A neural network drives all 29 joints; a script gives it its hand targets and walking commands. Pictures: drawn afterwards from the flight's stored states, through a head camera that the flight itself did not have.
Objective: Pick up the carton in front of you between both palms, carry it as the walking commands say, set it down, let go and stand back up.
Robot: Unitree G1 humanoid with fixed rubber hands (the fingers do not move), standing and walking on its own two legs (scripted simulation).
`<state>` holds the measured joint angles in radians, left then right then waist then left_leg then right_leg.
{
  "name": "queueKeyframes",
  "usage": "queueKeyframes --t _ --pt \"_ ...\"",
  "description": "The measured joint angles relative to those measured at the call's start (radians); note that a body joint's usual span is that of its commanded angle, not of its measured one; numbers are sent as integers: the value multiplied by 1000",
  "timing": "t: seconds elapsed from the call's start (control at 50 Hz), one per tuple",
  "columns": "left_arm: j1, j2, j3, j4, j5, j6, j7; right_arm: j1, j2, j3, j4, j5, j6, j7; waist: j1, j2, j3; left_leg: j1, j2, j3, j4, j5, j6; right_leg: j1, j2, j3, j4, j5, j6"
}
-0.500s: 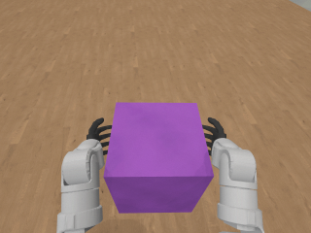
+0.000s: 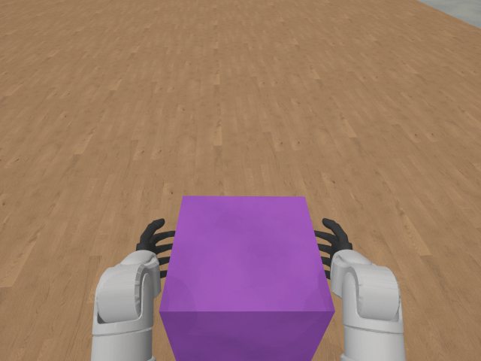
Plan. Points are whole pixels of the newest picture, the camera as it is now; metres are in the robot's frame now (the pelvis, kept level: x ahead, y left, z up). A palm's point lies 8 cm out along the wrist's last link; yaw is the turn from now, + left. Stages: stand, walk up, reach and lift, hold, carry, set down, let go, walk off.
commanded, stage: carry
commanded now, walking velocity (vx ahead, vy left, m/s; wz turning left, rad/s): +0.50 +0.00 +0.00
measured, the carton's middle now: (243, 288) +0.26 +0.00 +0.00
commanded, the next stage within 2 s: none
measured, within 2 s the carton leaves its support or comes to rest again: neither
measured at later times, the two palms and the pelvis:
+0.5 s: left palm (172, 141) +0.58 +0.17 +0.08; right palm (300, 147) +0.55 -0.13 +0.08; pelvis +0.31 +0.04 +0.00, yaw -4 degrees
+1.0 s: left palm (199, 82) +0.89 +0.13 +0.08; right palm (295, 82) +0.89 -0.17 +0.07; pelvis +0.63 -0.02 +0.01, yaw -1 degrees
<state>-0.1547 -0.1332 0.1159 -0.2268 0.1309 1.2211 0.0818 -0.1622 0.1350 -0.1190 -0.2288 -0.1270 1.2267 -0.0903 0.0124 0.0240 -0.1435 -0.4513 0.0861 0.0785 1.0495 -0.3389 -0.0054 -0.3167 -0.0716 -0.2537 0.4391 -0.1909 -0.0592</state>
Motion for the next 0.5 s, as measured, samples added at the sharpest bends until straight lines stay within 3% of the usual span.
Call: queueKeyframes --t 0.12,0.26,0.3,0.34,0.38,0.42,0.5 --pt "21 2 0 -80 -21 -30 2 13 -3 32 -70 2 -30 0 21 -12 21 -143 12 24 -257 148 -16 153 18 14 -145 -15 17" --pt "4 0 -22 -125 -22 -8 5 18 -4 17 -146 10 -2 -2 5 -11 3 -78 4 96 -548 270 1 330 23 25 -150 -158 76" --pt "-6 -1 -18 -118 -13 3 5 1 -2 7 -125 11 3 3 4 -23 -5 -17 -13 135 -595 250 17 349 4 44 -65 -243 98" --pt "-15 8 -2 -95 -10 8 5 -18 2 11 -67 9 -14 6 -17 -60 -8 -14 -34 163 -526 249 69 277 -46 80 170 -289 103" --pt "-12 9 11 -70 -10 14 6 -26 3 14 -23 5 -15 6 -29 -53 7 14 -32 171 -509 185 88 133 -23 154 470 -285 96" --pt "-8 -2 16 -47 0 17 6 -13 1 9 1 7 -18 7 -30 -39 18 68 -30 176 -563 172 78 -6 -4 172 651 -242 77" --pt "-2 0 -10 -49 2 5 6 25 -4 10 -30 14 -36 9 -39 -25 36 177 -35 168 -668 162 73 -180 -11 163 604 -130 63"
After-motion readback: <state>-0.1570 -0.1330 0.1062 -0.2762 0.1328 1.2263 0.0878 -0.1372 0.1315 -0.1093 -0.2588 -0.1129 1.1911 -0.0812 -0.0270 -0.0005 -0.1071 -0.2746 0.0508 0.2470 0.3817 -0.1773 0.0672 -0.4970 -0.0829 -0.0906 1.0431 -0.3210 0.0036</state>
